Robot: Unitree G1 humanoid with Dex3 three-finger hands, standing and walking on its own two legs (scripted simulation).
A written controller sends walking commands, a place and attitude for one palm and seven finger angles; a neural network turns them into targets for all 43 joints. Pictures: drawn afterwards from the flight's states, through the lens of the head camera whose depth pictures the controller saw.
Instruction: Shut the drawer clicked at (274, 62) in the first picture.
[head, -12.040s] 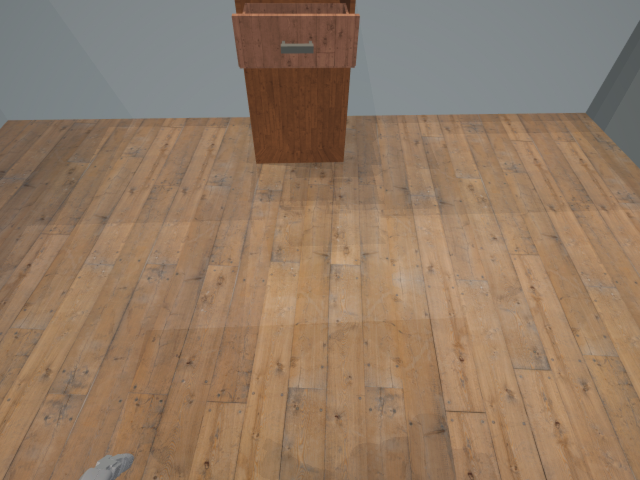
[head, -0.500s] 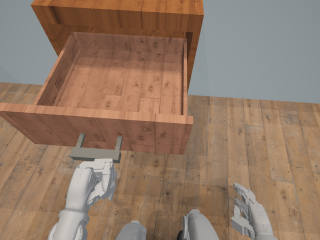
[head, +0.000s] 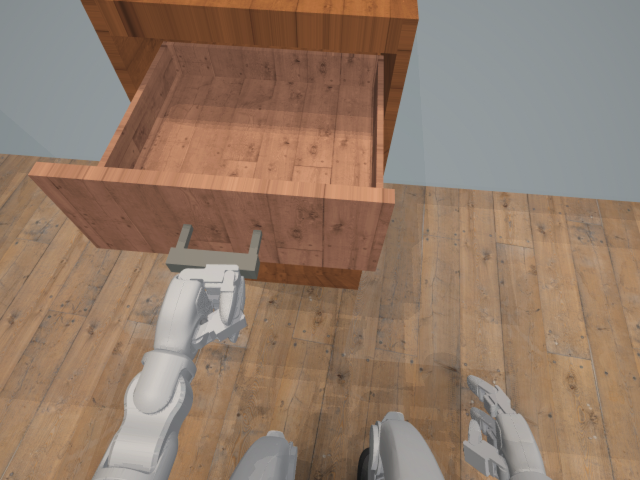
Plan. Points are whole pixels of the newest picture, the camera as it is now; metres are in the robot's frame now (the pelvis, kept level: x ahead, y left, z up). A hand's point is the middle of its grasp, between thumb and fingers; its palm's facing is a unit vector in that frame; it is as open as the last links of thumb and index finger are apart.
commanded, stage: push the drawer shut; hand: left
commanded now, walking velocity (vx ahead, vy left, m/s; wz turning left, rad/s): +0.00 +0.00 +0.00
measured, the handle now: (217, 249) +0.38 +0.14 +0.05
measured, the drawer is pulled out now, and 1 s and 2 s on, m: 0.26 0.13 0.00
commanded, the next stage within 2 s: none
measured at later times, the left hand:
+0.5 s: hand (255, 255) +0.38 +0.10 +0.04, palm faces -0.10 -0.99 -0.05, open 3.2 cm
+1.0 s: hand (261, 217) +0.44 +0.09 +0.04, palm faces -0.08 -0.99 -0.07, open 3.1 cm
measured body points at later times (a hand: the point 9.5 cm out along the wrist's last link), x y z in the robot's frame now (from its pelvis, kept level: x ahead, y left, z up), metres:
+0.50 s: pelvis +0.00 +0.00 +0.01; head +0.11 -0.01 +0.45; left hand +0.38 +0.15 +0.04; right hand +0.13 -0.25 -0.10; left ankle -0.01 +0.11 -0.64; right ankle +0.07 -0.12 -0.64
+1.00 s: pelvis +0.00 -0.01 +0.01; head +0.13 -0.01 +0.44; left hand +0.44 +0.15 +0.04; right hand +0.09 -0.27 -0.11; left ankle -0.01 +0.11 -0.64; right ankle +0.07 -0.12 -0.64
